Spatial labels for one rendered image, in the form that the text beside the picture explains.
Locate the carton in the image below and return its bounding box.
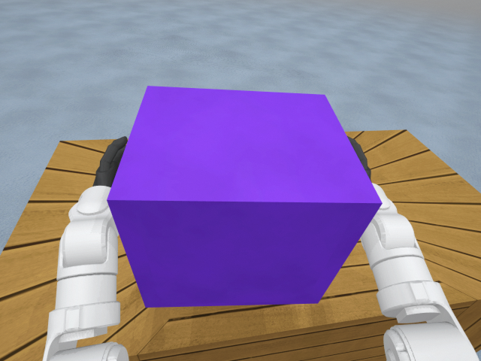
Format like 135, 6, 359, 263
107, 86, 382, 308

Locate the right robot forearm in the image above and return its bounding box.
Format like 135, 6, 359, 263
360, 183, 479, 361

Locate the pedestal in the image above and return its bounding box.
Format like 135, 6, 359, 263
0, 129, 481, 361

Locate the robot right hand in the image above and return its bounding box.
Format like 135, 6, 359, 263
347, 136, 372, 183

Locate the robot left hand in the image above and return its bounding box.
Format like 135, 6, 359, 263
93, 136, 128, 187

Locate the left robot upper arm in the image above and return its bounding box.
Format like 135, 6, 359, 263
49, 341, 129, 361

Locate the left robot forearm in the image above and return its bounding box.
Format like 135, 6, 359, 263
42, 186, 120, 361

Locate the right robot upper arm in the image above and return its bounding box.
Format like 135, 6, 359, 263
383, 322, 476, 361

